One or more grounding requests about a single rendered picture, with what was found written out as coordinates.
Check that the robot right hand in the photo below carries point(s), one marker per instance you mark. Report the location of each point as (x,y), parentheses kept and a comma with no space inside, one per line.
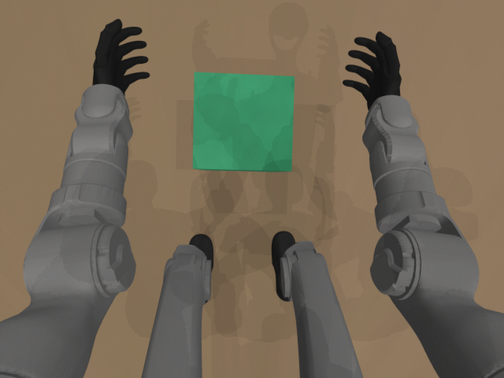
(384,79)

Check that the left robot thigh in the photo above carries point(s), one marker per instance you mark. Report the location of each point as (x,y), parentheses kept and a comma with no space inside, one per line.
(175,347)

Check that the robot left hand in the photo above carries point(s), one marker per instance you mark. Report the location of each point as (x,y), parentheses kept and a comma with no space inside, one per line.
(109,68)

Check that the carton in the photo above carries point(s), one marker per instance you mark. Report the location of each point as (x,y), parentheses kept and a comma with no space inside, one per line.
(243,122)

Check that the robot left forearm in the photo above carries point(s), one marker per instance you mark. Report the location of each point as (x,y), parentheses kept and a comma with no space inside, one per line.
(95,170)

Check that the left robot upper arm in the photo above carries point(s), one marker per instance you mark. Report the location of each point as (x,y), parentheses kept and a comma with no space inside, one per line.
(73,275)

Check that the right robot upper arm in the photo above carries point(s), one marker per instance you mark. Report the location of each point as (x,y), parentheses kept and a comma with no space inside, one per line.
(432,278)

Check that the robot right forearm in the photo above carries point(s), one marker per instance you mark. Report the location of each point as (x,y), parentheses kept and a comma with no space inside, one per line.
(401,176)

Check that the left robot foot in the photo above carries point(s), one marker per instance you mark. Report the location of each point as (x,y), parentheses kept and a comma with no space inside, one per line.
(204,243)

